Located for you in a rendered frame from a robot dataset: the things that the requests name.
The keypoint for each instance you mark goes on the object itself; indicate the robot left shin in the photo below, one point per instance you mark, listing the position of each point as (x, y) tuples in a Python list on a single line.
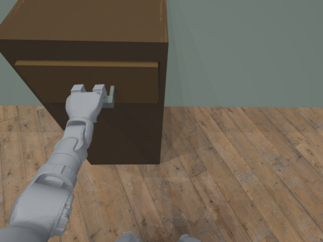
[(127, 233)]

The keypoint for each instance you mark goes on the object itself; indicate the cabinet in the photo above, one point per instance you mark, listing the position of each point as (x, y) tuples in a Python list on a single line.
[(108, 30)]

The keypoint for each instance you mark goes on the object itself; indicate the robot left forearm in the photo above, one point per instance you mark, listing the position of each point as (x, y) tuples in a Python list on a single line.
[(62, 167)]

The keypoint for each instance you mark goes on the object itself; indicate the drawer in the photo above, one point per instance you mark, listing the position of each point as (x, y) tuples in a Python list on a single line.
[(52, 80)]

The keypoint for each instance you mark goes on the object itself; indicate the robot shin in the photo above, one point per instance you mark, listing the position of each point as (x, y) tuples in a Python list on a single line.
[(184, 236), (127, 233)]

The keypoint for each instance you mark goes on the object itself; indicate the robot left hand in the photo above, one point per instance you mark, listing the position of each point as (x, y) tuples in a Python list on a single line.
[(85, 104)]

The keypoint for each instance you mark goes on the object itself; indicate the robot right shin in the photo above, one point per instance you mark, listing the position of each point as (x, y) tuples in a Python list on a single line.
[(184, 236)]

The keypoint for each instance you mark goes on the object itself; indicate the handle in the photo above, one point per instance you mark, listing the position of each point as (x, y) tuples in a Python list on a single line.
[(108, 101)]

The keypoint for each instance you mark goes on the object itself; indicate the robot left upper arm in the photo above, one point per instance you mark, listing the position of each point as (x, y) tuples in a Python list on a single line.
[(43, 212)]

